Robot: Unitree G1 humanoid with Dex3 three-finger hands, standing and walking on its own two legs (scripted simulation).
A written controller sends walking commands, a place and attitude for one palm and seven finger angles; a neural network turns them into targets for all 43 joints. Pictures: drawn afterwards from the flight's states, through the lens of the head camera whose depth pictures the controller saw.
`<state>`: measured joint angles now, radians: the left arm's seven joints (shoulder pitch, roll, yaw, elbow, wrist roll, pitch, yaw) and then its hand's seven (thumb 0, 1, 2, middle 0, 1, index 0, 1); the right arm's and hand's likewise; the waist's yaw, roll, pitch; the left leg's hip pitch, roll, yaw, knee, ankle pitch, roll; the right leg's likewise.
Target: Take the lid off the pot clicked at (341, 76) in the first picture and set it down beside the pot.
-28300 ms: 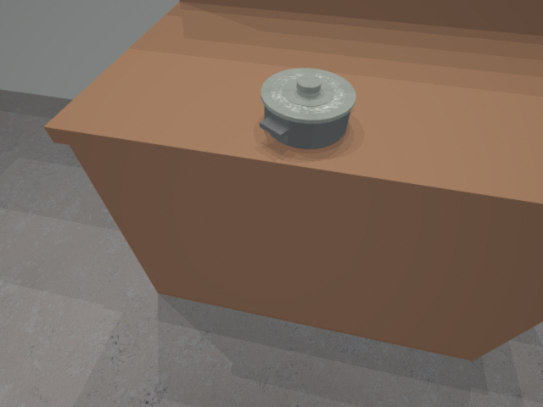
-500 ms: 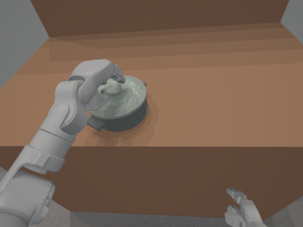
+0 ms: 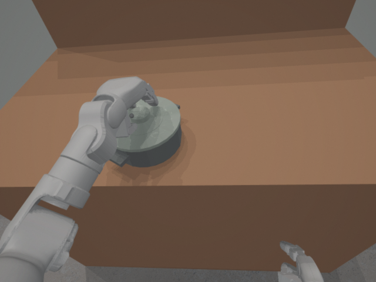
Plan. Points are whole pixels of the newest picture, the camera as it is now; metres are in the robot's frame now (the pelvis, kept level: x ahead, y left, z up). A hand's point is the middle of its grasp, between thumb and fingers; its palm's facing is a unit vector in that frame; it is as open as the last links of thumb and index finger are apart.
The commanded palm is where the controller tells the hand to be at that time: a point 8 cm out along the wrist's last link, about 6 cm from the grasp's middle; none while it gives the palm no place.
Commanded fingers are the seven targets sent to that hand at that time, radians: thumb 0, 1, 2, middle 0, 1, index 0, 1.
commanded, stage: close the fingers and squeeze the knob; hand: left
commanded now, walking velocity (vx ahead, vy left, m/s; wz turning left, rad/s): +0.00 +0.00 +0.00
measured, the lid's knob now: (140, 114) +0.44 +0.12 +0.15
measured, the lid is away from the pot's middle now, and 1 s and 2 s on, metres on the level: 0.00 0.00 0.01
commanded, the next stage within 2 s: lift the lid straight up in 1.32 s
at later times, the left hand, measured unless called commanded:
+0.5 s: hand (132, 118) +0.40 +0.13 +0.17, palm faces -0.19 -0.08 -0.98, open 9.0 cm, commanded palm +0.38 +0.14 +0.23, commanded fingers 0.00 -0.01 1.25 -0.77 -0.56 -0.77 -0.56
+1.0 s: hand (132, 117) +0.40 +0.13 +0.17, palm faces -0.19 -0.08 -0.98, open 7.5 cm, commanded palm +0.38 +0.14 +0.23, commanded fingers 0.00 0.26 1.25 -0.90 -0.70 -0.91 -0.70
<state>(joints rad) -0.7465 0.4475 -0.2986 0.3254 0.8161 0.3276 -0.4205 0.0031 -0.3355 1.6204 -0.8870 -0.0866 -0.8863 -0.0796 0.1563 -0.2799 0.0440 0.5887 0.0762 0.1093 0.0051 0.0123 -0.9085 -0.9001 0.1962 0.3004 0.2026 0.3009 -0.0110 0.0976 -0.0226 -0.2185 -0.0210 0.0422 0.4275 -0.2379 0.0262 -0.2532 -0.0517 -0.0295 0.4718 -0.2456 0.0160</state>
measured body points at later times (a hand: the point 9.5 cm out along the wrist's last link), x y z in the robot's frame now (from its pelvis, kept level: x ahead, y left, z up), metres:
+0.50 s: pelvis +0.00 +0.00 +0.00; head +0.01 -0.04 +0.45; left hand +0.41 +0.13 +0.22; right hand +0.19 -0.22 -0.11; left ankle -0.01 +0.11 -0.74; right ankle +0.00 -0.13 -0.74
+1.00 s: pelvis +0.00 +0.00 +0.00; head +0.00 -0.05 +0.45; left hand +0.41 +0.13 +0.22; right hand +0.17 -0.23 -0.11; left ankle -0.01 +0.11 -0.74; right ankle +0.00 -0.13 -0.74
